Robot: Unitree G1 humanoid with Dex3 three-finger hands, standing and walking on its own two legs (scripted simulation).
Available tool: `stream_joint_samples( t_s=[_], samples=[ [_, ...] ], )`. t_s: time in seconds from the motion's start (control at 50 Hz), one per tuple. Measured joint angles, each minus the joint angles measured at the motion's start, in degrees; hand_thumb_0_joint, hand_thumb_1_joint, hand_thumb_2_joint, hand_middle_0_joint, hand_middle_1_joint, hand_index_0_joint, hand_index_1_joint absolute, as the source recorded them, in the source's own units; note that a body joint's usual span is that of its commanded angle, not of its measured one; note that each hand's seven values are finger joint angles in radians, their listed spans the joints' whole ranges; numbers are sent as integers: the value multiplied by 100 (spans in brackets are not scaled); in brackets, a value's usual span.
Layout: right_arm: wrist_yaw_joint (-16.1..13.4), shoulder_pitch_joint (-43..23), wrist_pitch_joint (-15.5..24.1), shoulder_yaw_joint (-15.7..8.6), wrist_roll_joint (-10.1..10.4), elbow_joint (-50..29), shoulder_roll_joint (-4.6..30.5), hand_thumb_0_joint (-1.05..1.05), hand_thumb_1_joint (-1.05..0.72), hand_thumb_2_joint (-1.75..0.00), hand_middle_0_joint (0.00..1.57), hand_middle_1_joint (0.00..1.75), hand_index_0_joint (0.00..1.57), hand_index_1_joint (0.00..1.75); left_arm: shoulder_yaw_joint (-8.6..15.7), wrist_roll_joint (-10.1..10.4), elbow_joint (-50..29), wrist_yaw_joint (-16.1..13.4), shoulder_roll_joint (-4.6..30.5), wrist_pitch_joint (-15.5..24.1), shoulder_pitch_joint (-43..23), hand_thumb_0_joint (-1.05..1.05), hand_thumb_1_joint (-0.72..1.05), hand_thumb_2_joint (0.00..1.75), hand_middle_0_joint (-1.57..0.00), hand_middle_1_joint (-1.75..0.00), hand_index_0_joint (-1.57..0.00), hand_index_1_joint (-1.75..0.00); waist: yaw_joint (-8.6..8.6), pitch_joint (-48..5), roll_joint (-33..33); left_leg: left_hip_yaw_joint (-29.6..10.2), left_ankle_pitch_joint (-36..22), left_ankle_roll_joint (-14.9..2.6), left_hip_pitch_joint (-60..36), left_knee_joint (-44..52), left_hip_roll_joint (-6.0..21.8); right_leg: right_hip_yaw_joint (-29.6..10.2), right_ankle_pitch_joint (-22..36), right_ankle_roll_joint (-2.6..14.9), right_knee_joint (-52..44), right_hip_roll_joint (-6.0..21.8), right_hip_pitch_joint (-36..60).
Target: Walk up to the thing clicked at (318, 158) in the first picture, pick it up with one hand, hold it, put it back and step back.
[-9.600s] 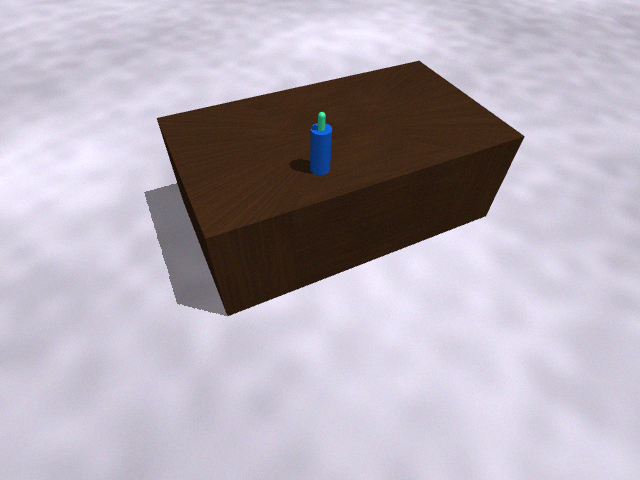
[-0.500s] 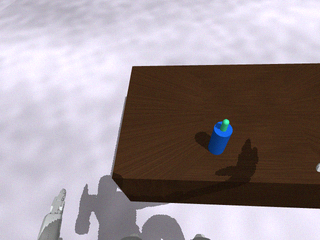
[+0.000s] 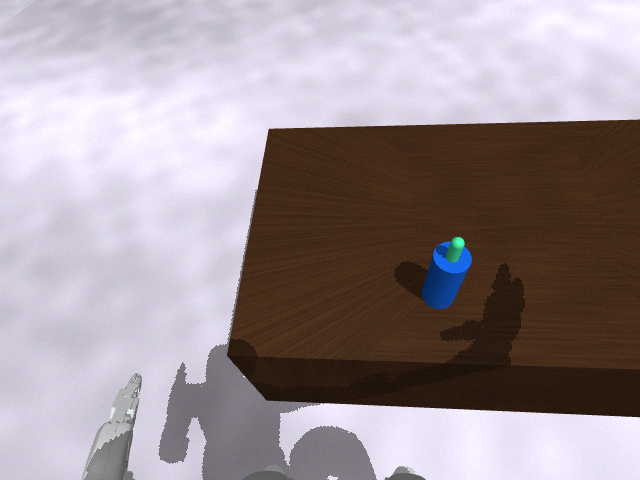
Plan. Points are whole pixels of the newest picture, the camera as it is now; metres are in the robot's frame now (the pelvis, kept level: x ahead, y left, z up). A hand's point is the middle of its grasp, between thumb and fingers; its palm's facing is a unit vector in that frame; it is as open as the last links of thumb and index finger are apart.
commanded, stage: approach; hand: right
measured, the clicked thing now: (447, 270) +0.50 -0.19 -0.21
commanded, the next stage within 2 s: close in in 0.70 s
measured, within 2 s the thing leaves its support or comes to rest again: neither
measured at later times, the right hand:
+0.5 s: hand (604, 286) +0.38 -0.35 -0.04, palm faces +0.20 +0.98 +0.05, open 17.7 cm
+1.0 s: hand (490, 322) +0.41 -0.26 -0.24, palm faces +0.17 +0.98 +0.06, open 17.7 cm
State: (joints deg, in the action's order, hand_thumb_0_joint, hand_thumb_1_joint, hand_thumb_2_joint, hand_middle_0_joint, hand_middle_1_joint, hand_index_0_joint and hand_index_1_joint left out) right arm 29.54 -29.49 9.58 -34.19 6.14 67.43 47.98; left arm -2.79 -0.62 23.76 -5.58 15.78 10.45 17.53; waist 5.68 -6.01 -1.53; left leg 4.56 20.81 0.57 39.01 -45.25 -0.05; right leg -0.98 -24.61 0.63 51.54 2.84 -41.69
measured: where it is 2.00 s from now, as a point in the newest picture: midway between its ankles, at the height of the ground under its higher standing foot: outside the picture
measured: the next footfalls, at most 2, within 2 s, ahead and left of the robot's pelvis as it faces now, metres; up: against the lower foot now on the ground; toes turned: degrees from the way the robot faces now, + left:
none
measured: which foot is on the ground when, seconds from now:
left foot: down 0.00-1.00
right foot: down 0.00-1.00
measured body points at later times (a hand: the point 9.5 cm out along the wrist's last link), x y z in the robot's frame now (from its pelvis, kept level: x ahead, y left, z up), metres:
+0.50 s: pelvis -0.02 +0.00 -0.05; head +0.10 -0.07 +0.38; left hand +0.15 +0.25 -0.05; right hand +0.37 -0.40 -0.04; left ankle +0.01 +0.13 -0.70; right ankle +0.00 -0.11 -0.70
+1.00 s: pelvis -0.06 +0.00 -0.17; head +0.13 -0.09 +0.22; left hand +0.11 +0.27 -0.06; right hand +0.40 -0.32 -0.24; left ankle +0.01 +0.13 -0.70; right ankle +0.00 -0.11 -0.70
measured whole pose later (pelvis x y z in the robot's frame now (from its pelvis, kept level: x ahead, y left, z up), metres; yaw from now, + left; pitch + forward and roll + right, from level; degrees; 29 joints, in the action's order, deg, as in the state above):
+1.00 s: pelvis -0.06 +0.00 -0.17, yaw +5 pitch +31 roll +8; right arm 20.6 -33.3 36.8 -43.7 5.3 66.2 39.6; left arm 6.7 -5.1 -15.3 3.1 19.7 13.2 25.0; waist 19.7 -8.5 -4.6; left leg 6.7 32.4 -0.2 88.9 -90.3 -0.8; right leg -4.9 -36.9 0.3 97.4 4.5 -91.9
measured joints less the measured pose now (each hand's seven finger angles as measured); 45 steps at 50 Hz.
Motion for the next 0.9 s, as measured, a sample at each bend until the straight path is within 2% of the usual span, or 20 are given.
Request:
stream_joint_samples(
  t_s=[0.16, 0.24, 0.36, 0.48, 0.56, 0.6, 0.72, 0.84, 0.9],
  samples=[
    [54, -137, 47, -46, 21, 41, 71, -1, 58, -5, 3, 5, 4, 5, -23, 4, -23, 12, 20, -29, 20, -1, -54, 6, -6, -5, -5, -5, 23, -12, 3, -11, 0, 12, 63, -24, -9, 7, -22, 12, 55, 9, -71],
    [91, -176, 204, -53, 140, 166, 84, -1, 58, -5, 3, 5, 4, 6, -51, -14, -91, 58, -13, -16, 14, -1, -54, 6, -5, -4, -5, -5, 50, -32, 7, -19, 13, 15, 177, -96, -7, 13, -37, 18, 124, 9, -182],
    [140, -264, 905, -159, 446, 386, -82, -1, 59, -5, 3, 6, 4, 6, -15, -59, -391, 166, -6, 104, -6, -1, -55, 6, -5, -4, -4, -5, 141, -100, -60, -21, 188, 25, 766, -633, 27, 2, -180, 36, 602, -10, -746],
    [150, -222, 1663, -383, 623, 348, -426, -1, 60, -4, 3, 5, 5, 5, 110, -166, -1154, 306, 38, 219, 97, -1, -55, 6, -5, -4, -4, -5, 348, -151, -174, -11, 471, 19, 1670, -1510, 25, -36, -455, 30, 1460, 17, -1638],
    [60, -237, 2024, -555, 562, 367, -590, -1, 61, -4, 4, 5, 5, 5, 235, -256, -1631, 405, 78, 300, 223, -1, -55, 6, -5, -4, -4, -5, 526, -147, -262, 11, 628, 1, 2283, -2087, -6, -79, -631, 15, 2058, 62, -2255],
    [-23, -246, 2161, -650, 456, 325, -635, -1, 61, -3, 4, 5, 5, 5, 290, -307, -1812, 458, 93, 307, 285, -1, -55, 6, -5, -4, -4, -5, 621, -133, -294, 31, 692, -10, 2598, -2363, -24, -111, -708, 10, 2352, 86, -2577],
    [-267, -366, 2533, -829, 242, 242, -586, -2, 61, -3, 5, 5, 5, 5, 429, -439, -2299, 598, 153, 261, 392, -1, -54, 5, -5, -4, -4, -5, 901, -115, -307, 105, 848, -32, 3526, -3131, -68, -219, -905, -4, 3184, 145, -3535],
    [-492, -557, 2727, -923, 97, 521, -421, -2, 61, -4, 4, 5, 5, 5, 665, -464, -2980, 710, 324, 277, 440, -1, -54, 6, -6, -4, -5, -5, 1197, -158, -248, 174, 993, -48, 4317, -3827, -90, -320, -1079, -3, 3929, 178, -4353],
    [-595, -526, 2758, -971, 27, 447, -459, -2, 60, -4, 4, 5, 5, 5, 810, -450, -3377, 761, 384, 299, 549, -1, -54, 6, -6, -4, -5, -5, 1318, -185, -256, 188, 1069, -57, 4650, -4149, -82, -346, -1154, -7, 4244, 175, -4682]
  ],
)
